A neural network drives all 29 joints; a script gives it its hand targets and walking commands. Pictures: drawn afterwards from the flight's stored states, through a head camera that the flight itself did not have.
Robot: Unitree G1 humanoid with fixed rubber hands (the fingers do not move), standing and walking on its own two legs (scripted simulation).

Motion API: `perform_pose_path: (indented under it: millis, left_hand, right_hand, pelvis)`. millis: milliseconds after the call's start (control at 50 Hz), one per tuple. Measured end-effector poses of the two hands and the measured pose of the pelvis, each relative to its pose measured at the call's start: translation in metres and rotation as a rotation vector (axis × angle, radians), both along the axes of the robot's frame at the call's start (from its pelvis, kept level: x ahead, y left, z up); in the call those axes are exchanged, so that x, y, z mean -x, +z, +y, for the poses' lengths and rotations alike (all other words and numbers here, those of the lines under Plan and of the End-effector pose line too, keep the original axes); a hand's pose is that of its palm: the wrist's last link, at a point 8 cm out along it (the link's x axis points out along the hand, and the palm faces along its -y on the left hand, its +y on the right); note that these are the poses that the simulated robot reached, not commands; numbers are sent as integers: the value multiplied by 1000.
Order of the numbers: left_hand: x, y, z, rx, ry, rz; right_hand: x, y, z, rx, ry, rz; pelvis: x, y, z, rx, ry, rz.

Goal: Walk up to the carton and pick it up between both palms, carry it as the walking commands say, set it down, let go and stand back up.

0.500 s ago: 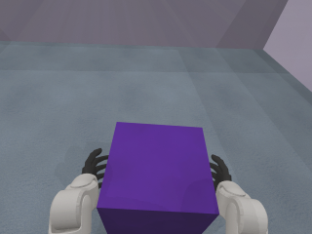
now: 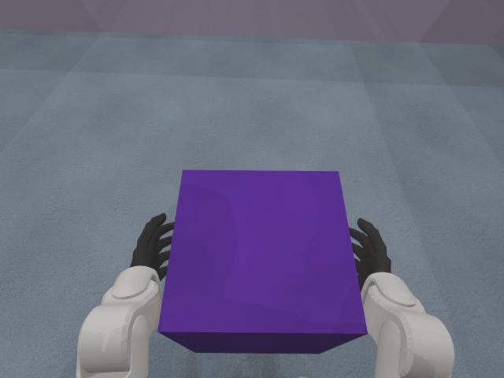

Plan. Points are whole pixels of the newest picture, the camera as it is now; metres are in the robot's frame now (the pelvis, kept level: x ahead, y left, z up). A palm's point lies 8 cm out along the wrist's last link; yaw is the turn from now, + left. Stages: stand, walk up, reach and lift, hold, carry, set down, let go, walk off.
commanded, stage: carry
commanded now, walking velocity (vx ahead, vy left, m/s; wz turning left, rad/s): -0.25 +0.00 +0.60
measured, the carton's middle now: (258, 272) +0.27 -0.02 +0.04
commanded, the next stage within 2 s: none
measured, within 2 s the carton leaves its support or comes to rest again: neither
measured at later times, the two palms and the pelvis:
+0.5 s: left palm out of the picture +0.00 +0.16 +0.08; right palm out of the picture +0.05 -0.13 +0.07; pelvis -0.20 -0.03 +0.00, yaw +16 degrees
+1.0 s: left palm out of the picture -0.31 +0.19 +0.07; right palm out of the picture -0.12 -0.04 +0.08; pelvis -0.40 -0.08 +0.00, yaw +34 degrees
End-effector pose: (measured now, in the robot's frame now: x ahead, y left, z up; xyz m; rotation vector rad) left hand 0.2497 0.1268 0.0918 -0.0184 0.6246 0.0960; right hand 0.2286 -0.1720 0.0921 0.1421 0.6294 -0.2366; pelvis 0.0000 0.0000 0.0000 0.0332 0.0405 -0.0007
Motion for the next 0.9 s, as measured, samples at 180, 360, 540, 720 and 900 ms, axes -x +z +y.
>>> perform_pose_path:
  millis: [180,360,540,720,900]
  left_hand:
    - [119,-26,81,67,277,101]
    - [188,-6,72,20,330,27]
    - [270,-7,30,-6,290,100]
    - [374,0,54,-5,455,-8]
    - [522,-31,75,117,736,127]
  right_hand:
    - [44,-17,86,68,281,103]
    - [104,-18,79,21,330,28]
    - [191,-19,35,-10,290,101]
    - [239,1,75,2,460,-9]
    - [324,-22,133,112,735,130]
  pelvis:
    - [69,-4,14,57,120,-18]
    - [148,-7,-6,52,193,11]
    - [217,6,-34,-3,300,-27]
    - [295,-4,-45,9,435,-5]
    - [363,2,-59,70,567,-27]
